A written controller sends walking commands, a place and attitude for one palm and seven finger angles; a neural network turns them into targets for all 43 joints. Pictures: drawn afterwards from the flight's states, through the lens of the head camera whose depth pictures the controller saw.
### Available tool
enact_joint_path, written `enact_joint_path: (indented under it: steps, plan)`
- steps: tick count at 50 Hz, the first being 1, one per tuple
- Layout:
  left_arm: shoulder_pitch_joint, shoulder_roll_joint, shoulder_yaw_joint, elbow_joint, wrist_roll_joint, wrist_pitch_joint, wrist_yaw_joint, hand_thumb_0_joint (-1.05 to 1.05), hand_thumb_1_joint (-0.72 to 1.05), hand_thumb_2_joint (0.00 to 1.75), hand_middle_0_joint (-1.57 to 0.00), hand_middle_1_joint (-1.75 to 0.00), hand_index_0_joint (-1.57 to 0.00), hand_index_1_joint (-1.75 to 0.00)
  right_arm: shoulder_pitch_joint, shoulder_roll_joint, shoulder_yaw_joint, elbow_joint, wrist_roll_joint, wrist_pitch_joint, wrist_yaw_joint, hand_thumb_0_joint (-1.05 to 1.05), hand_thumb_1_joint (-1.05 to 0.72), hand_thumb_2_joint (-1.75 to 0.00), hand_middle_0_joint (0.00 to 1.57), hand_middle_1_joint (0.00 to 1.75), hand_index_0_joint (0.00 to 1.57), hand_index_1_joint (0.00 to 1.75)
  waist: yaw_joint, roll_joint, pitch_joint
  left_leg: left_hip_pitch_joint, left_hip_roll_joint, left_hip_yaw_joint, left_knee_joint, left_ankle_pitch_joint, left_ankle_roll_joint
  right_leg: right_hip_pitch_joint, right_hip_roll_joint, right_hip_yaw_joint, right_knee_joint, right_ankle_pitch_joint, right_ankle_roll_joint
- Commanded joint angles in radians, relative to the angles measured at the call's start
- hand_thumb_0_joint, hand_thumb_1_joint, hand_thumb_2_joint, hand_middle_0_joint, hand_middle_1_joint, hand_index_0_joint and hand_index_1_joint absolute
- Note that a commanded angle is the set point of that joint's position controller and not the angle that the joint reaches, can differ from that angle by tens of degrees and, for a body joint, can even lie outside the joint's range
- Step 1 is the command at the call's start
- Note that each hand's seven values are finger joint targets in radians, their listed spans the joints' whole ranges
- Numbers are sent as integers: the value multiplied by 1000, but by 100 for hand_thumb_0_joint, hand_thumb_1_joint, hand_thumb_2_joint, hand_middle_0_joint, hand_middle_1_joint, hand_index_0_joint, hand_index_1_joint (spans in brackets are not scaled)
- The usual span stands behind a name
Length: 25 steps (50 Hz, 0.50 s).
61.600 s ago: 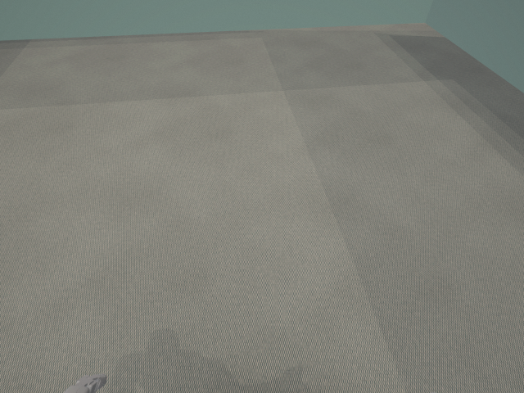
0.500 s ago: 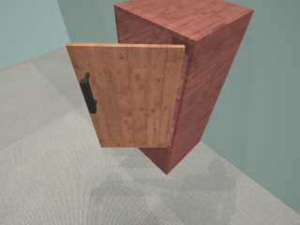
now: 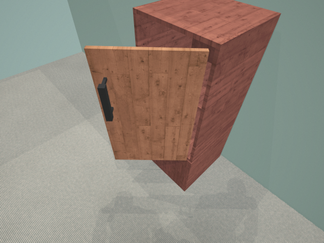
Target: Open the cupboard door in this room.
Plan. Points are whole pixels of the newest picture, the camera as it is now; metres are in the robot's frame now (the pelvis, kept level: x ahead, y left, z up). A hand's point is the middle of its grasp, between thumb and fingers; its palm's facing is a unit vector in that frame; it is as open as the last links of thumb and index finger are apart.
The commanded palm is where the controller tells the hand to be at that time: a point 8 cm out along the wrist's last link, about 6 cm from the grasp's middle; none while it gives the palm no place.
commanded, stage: look again from close up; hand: left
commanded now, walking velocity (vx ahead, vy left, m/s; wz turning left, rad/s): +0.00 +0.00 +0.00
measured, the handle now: (107, 99) +0.55 +0.22 +0.04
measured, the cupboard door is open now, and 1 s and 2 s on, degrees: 46 46 46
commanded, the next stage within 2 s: shuffle to correct the standing spot in 0.34 s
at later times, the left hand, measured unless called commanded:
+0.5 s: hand out of the picture -0.07 +0.21 -0.18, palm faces +0.02 -0.98 -0.18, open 7.4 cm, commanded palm none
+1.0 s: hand out of the picture -0.09 +0.18 -0.18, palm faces +0.05 -1.00 -0.08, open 7.4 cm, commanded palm none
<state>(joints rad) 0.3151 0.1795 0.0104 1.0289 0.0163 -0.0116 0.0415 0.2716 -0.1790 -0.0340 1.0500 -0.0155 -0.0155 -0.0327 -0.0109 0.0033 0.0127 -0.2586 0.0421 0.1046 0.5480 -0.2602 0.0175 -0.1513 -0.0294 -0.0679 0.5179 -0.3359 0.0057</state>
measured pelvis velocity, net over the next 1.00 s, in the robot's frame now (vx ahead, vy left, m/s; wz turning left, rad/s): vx -0.04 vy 0.04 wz -0.03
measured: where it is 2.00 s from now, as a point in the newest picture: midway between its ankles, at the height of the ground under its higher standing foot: outside the picture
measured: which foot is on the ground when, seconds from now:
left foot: down 0.00-1.00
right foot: down 0.00-0.92, up 0.94-1.00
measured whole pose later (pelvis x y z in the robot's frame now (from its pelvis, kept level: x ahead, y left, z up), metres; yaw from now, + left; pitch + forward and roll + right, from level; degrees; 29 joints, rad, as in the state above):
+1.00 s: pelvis -0.04 +0.04 +0.00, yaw -2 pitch -1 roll -1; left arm 0.42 0.11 0.04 1.09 0.04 0.04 0.00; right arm 0.33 -0.12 -0.05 1.06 -0.02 -0.03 -0.03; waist 0.00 -0.04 -0.02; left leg -0.25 0.03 0.14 0.56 -0.30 0.06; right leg -0.39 -0.02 -0.04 0.87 -0.36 -0.02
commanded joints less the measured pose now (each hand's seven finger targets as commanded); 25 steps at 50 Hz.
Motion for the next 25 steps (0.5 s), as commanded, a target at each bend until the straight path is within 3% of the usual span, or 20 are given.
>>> enact_joint_path:
  steps: [1, 4, 9, 19, 22, 25]
  plan:
    - [54, 113, 19, -65, 3, -10, 5, 0, 90, 90, -20, -30, -20, -30, 19, -106, -15, -64, -5, -6, 3, 0, -90, -90, 20, 30, 20, 30, 4, -31, 31, 30, 64, -91, -59, 227, 25, -75, -85, 96, -73, 318, -51]
    - [26, 139, 21, -75, 3, -6, 1, 0, 90, 90, -20, -30, -20, -30, -18, -139, -18, -78, -4, -4, 7, 0, -90, -90, 20, 30, 20, 30, 8, 18, 71, 2, 72, -109, -106, 151, 27, -99, -73, 96, -97, 183, -42]
    - [18, 143, 13, -80, 5, -1, -4, 0, 90, 90, -20, -30, -20, -30, -39, -146, -13, -89, -5, 5, 18, 0, -90, -90, 20, 30, 20, 30, 8, 6, 112, -29, 68, -129, -179, -50, 21, -130, -68, 101, -150, 38, -34]
    - [87, 92, 5, -50, 12, 10, -6, 0, 90, 90, -20, -30, -20, -30, -15, -133, -15, -72, -5, 14, 25, 0, -90, -90, 20, 30, 20, 30, 17, 45, 71, -74, 90, -174, -291, -239, 21, -91, -47, 59, -133, 17, -12]
    - [112, 76, 5, -34, 13, 9, -4, 0, 90, 90, -20, -30, -20, -30, 6, -124, -16, -58, -3, 16, 24, 0, -90, -90, 20, 30, 20, 30, 16, 22, 59, -69, 90, -173, -293, -239, 22, -90, -49, 57, -135, 10, -11]
    - [158, 56, 10, -9, 20, 16, -9, 0, 90, 90, -20, -30, -20, -30, 29, -133, -24, -36, -6, 27, 22, 0, -90, -90, 20, 30, 20, 30, 14, 53, 48, -76, 113, -204, -344, -423, 31, -95, -11, 13, -91, -125, -6]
